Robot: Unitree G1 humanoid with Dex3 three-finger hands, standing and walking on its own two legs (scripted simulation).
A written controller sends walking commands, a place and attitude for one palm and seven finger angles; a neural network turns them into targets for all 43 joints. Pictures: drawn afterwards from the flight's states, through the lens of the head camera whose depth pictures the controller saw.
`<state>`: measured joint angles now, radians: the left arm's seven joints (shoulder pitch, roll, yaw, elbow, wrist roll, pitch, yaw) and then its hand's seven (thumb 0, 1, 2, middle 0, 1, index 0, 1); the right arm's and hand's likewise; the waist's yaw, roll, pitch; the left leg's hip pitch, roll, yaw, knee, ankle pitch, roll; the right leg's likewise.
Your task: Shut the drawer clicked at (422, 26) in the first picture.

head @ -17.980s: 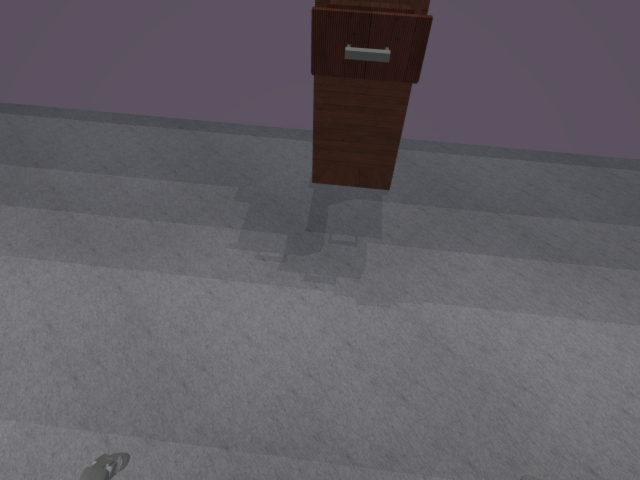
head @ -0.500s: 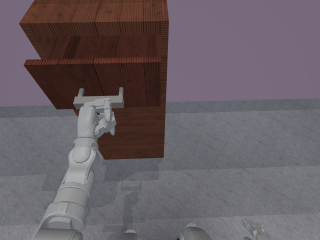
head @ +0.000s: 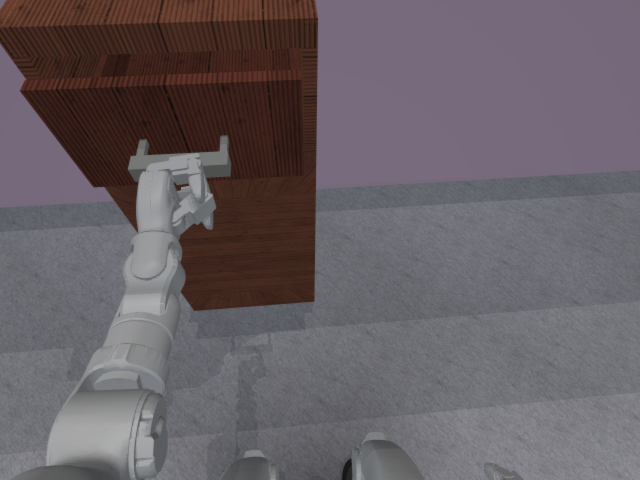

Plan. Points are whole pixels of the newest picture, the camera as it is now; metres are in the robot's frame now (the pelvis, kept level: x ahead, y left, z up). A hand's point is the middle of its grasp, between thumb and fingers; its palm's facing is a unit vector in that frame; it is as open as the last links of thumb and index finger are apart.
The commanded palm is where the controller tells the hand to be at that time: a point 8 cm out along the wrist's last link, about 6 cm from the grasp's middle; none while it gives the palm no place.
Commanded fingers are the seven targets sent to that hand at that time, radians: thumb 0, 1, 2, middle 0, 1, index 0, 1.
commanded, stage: push the drawer shut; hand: left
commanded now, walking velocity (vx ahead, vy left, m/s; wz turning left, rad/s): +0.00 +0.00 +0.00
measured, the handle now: (182, 155) +0.53 +0.17 +0.06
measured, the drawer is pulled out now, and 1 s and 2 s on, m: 0.06 0.00 0.00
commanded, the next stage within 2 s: pull the fist back off the drawer in 0.88 s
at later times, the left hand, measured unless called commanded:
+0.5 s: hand (212, 164) +0.51 +0.13 +0.06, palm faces +0.05 -1.00 -0.04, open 3.0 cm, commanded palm +0.50 +0.18 +0.06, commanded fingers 0.00 0.90 0.90 -1.40 -1.60 -1.40 -1.60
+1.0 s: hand (207, 162) +0.51 +0.14 +0.06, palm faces +0.06 -1.00 -0.06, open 2.8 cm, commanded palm +0.54 +0.17 +0.06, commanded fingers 0.00 0.90 0.90 -1.40 -1.60 -1.40 -1.60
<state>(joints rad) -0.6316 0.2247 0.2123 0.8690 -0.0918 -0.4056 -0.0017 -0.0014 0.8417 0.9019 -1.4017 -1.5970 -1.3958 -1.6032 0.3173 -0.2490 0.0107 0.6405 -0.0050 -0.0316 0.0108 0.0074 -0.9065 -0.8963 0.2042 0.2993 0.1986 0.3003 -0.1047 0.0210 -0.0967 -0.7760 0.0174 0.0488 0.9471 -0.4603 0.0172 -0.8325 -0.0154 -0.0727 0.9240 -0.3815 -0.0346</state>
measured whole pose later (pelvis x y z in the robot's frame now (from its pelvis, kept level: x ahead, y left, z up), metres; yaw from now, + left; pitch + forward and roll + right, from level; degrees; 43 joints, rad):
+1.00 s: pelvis -0.03 +0.01 -0.02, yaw +1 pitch +23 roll -2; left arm -1.07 0.42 0.28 1.30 -0.01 -0.45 0.04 -0.04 0.67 1.02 -1.40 -1.60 -1.40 -1.60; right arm 0.39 -0.28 0.06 0.67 -0.05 -0.04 0.01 0.00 -0.91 -0.90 0.21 0.30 0.20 0.30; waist -0.23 0.03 -0.09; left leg -1.02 0.01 0.01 1.06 -0.44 0.04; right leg -1.03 -0.02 -0.11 0.97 -0.34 -0.02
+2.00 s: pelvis +0.04 +0.01 +0.02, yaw -2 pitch +17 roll -1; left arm -0.44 0.23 0.24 0.63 -0.13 -0.37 -0.01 0.01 0.89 0.90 -1.40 -1.60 -1.39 -1.60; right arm 0.37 -0.25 0.00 0.58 0.01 0.05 0.04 0.01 -0.91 -0.90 0.20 0.30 0.20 0.30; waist -0.08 0.04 -0.13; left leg -0.66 0.03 0.06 0.83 -0.46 0.02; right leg -0.72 0.02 -0.05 0.79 -0.37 -0.02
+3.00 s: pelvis +0.03 +0.02 +0.06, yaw +0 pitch -4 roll -1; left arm 0.53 0.34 0.27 -0.46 -0.06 -0.08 0.11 0.02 0.89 0.90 -1.40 -1.60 -1.40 -1.60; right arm 0.21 -0.24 0.02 0.61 0.00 -0.09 -0.06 0.01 -0.90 -0.90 0.20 0.30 0.20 0.30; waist 0.07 0.08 0.01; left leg -0.05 -0.01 0.04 0.43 -0.30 0.03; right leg -0.10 -0.01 -0.07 0.40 -0.23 -0.01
